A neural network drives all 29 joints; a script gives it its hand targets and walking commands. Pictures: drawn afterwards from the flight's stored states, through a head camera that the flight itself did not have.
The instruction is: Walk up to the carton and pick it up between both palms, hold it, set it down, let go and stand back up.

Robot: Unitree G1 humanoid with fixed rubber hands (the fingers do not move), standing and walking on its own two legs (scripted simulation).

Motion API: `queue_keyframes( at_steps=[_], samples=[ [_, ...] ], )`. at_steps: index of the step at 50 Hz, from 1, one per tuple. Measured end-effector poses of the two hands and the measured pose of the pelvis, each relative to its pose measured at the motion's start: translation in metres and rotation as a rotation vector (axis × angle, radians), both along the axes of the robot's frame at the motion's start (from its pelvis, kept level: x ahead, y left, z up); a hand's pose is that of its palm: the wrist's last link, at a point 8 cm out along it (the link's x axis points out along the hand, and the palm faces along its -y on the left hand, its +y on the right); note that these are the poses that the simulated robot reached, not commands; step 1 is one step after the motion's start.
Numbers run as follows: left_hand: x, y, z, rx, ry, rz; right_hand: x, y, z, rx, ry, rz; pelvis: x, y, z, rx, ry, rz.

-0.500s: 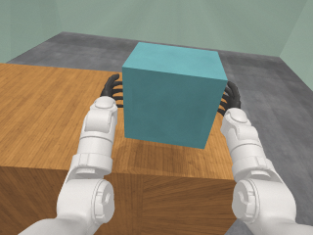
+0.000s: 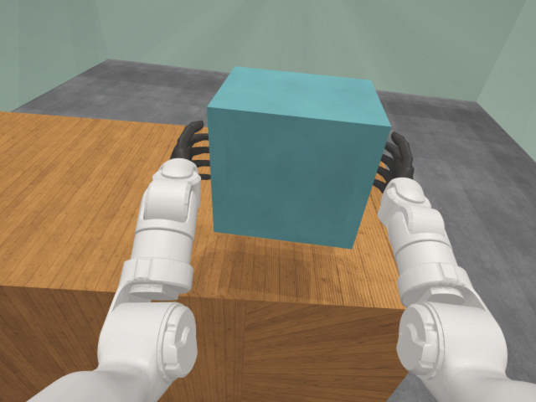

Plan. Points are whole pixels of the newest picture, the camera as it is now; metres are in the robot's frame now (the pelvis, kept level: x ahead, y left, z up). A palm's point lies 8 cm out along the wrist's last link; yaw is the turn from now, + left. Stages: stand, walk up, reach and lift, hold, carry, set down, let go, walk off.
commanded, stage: reach and lift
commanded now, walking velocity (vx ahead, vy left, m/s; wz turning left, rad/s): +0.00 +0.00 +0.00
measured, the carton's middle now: (292, 155) +0.46 +0.00 +0.19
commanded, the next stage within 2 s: hold in 0.14 s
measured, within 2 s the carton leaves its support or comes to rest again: neither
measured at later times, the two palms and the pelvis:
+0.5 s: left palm (180, 162) +0.35 +0.16 +0.23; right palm (405, 176) +0.37 -0.16 +0.22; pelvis -0.01 +0.00 +0.00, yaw +0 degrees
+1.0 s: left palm (178, 158) +0.34 +0.16 +0.24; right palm (410, 173) +0.36 -0.16 +0.24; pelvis -0.01 +0.00 +0.00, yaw +0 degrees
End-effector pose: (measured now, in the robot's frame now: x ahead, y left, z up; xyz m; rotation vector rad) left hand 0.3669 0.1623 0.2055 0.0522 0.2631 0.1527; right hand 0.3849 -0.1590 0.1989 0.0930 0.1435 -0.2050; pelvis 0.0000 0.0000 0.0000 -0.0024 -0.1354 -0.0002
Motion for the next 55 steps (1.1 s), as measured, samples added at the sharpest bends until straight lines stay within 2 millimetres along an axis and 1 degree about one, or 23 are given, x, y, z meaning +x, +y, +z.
queue_keyframes(
  at_steps=[15,29,38,48,55],
  samples=[
    [-0.013,0.001,0.013,0.01,-0.014,0.0,-0.012,0.002,0.017,-0.001,-0.022,-0.002,-0.005,0.0,-0.001,0.0,-0.033,0.0],
    [-0.018,-0.002,0.024,0.025,-0.023,-0.015,-0.019,-0.001,0.028,0.0,-0.039,-0.013,-0.006,0.0,-0.001,0.0,-0.047,0.0],
    [-0.025,-0.001,0.029,0.028,-0.032,-0.016,-0.025,0.0,0.037,-0.003,-0.056,-0.012,-0.008,0.0,-0.001,-0.001,-0.059,0.0],
    [-0.026,-0.002,0.034,0.045,-0.027,-0.019,-0.026,0.0,0.037,-0.002,-0.05,-0.012,-0.009,0.0,-0.001,-0.001,-0.063,0.0],
    [-0.023,-0.002,0.031,0.049,-0.018,-0.023,-0.024,-0.001,0.033,-0.002,-0.041,-0.013,-0.008,0.001,-0.001,-0.001,-0.062,0.001]
  ],
)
